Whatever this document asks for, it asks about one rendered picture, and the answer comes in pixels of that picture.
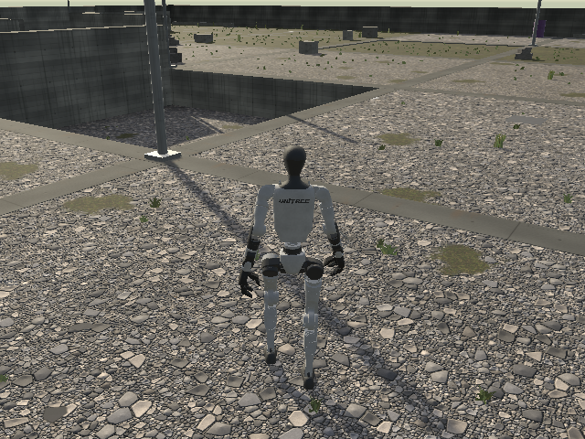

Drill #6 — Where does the robot left upper arm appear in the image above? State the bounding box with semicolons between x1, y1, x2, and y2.
251;184;275;237

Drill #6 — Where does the robot head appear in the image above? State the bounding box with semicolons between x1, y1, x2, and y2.
278;145;310;189

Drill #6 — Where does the robot right hand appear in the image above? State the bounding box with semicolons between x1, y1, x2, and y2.
324;255;345;276

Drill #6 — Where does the robot left forearm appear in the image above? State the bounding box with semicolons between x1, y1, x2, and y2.
241;222;261;272

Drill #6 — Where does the robot left thigh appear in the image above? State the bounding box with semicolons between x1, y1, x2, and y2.
261;253;280;306

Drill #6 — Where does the robot right upper arm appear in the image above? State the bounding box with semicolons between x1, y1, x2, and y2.
313;185;337;235

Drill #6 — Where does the robot right forearm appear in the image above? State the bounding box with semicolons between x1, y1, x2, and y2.
327;222;344;258

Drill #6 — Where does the robot left hand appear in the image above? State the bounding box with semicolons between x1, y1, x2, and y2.
239;269;261;298

